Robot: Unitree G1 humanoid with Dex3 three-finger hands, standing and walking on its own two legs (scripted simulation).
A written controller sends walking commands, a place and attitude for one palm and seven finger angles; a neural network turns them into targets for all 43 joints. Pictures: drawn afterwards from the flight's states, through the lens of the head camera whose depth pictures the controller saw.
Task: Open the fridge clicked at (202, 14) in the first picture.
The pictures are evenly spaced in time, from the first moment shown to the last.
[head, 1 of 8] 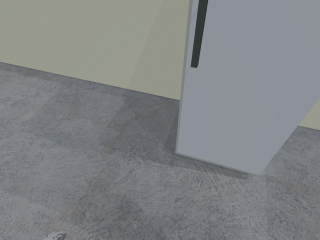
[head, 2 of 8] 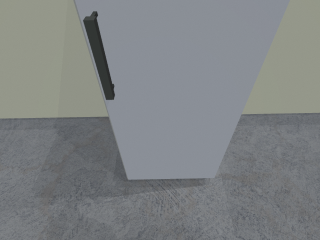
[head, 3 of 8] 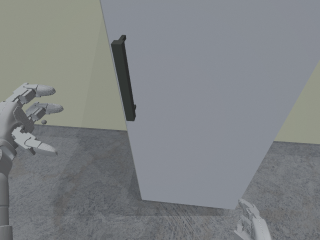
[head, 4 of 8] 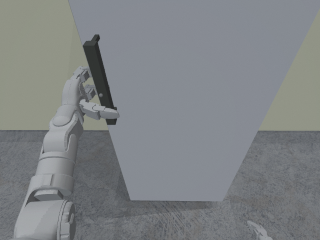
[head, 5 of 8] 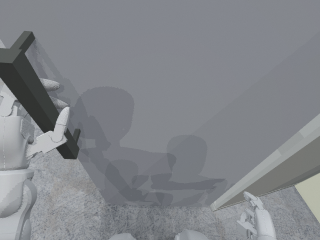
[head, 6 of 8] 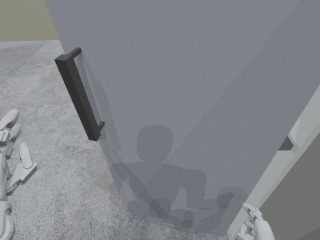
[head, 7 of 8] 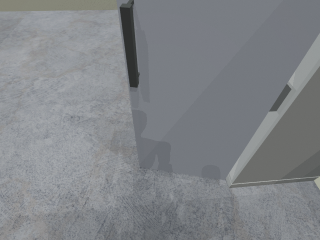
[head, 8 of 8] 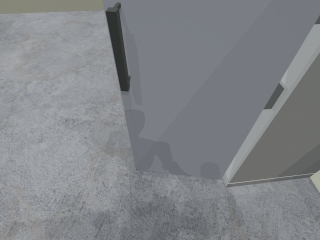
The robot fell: no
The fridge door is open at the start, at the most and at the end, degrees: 0 81 76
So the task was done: yes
